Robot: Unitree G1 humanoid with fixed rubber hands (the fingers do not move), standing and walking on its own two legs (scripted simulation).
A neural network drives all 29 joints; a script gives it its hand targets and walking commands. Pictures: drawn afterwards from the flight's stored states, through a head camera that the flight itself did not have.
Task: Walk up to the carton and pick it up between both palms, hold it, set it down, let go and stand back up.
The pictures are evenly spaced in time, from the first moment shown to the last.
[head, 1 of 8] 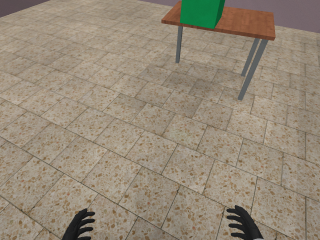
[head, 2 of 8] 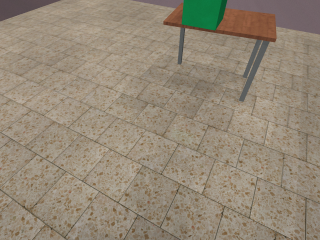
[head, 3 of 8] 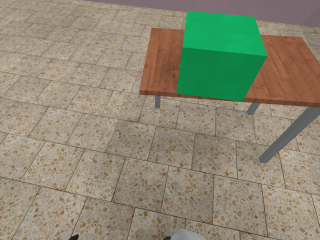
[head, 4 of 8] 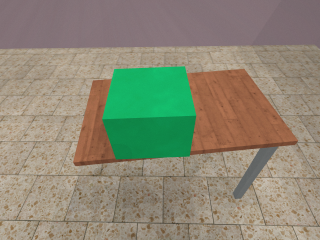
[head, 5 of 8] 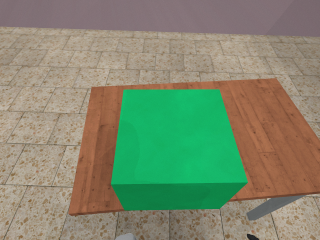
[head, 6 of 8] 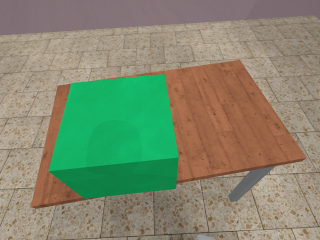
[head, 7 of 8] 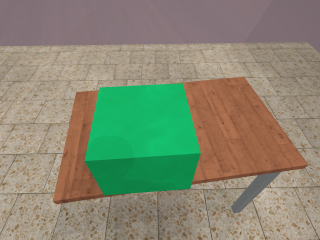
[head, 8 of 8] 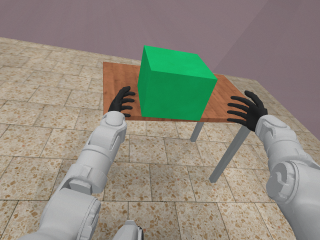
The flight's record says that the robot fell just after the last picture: yes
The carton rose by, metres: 0.00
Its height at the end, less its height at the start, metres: +0.00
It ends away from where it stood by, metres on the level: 0.00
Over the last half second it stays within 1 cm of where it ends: yes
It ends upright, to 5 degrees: yes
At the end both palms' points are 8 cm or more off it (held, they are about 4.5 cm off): yes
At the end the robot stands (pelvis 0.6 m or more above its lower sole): yes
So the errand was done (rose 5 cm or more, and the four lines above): no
